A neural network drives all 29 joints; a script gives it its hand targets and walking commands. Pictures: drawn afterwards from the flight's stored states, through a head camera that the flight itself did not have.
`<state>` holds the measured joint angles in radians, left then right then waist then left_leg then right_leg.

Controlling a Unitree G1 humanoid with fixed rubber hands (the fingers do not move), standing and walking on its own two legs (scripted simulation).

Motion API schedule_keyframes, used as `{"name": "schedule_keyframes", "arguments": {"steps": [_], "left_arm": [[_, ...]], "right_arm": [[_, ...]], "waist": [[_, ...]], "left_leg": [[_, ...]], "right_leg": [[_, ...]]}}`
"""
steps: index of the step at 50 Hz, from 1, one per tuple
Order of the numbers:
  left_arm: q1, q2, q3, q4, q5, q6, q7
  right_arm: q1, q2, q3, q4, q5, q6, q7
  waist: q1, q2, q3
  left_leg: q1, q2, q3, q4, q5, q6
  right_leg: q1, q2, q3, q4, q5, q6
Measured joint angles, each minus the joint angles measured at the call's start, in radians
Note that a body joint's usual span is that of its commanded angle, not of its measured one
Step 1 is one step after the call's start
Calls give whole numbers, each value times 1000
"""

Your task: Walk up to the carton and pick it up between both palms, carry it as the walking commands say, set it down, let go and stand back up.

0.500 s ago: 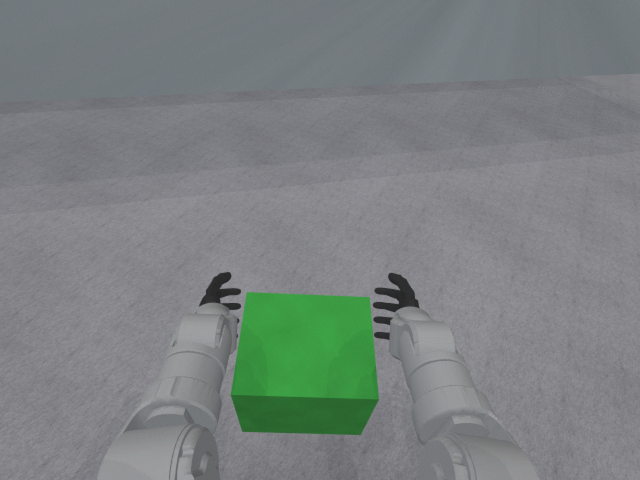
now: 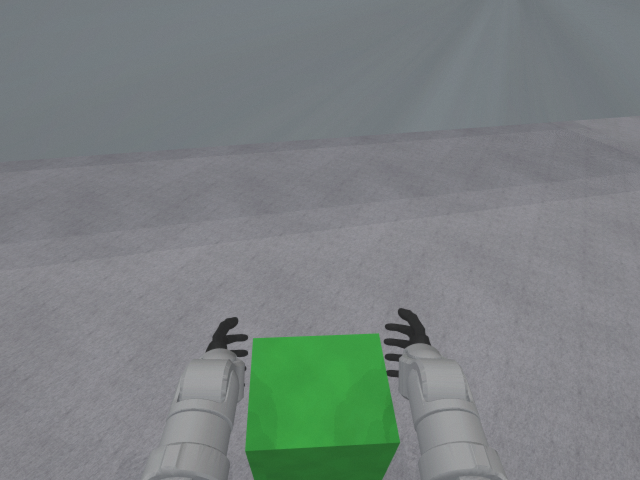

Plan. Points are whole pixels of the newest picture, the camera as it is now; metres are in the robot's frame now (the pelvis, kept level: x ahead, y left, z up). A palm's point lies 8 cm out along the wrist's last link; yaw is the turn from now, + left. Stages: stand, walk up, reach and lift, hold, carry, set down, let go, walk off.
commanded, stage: reach and lift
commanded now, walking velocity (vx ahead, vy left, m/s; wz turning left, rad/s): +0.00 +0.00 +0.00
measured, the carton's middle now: (318, 410) +0.29 +0.00 -0.06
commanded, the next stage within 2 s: hold in 0.82 s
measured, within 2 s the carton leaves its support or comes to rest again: neither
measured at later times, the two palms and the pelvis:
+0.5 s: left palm (214, 372) +0.27 +0.14 +0.05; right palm (419, 358) +0.29 -0.13 +0.06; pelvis -0.03 +0.00 +0.00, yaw +0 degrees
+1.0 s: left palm (212, 380) +0.26 +0.14 +0.05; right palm (420, 372) +0.27 -0.12 +0.06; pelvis -0.03 +0.00 +0.00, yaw +0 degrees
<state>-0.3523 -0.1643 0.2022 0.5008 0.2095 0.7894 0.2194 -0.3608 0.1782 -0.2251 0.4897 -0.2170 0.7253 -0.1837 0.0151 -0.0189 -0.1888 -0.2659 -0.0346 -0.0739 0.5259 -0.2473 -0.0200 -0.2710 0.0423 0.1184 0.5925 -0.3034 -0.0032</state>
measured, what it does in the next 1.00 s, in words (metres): stands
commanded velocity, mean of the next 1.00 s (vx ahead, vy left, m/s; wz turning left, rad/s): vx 0.00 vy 0.00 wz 0.00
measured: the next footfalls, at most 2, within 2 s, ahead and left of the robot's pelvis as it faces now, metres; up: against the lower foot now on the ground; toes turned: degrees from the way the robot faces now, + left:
none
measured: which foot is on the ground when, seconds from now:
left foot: down 0.00-1.00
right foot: down 0.00-1.00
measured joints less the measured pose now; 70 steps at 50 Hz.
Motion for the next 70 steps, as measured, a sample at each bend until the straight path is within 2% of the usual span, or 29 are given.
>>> {"name": "schedule_keyframes", "arguments": {"steps": [9,19,35,48,70], "left_arm": [[-15,0,8,4,0,-14,0],[-91,0,81,96,0,-39,0],[-93,0,65,83,0,-29,13],[-45,0,19,30,0,-4,14],[-44,0,21,44,0,-22,22]], "right_arm": [[-63,14,-48,11,0,5,-15],[-146,12,-143,132,-18,-51,-8],[-135,-9,-88,133,-18,-57,0],[-47,8,-45,38,-18,-30,2],[-77,25,-91,53,-18,-33,-13]], "waist": [[0,10,13],[0,10,35],[0,10,40],[0,10,40],[0,10,40]], "left_leg": [[0,0,-3,-2,20,-3],[0,-1,-3,1,34,-3],[0,-1,-3,1,34,-3],[1,-1,-3,0,38,-4],[1,-1,-3,0,51,-4]], "right_leg": [[0,0,-3,0,18,0],[1,0,-3,0,33,0],[1,0,-3,0,33,0],[1,0,-3,0,36,0],[1,0,-3,0,49,2]]}}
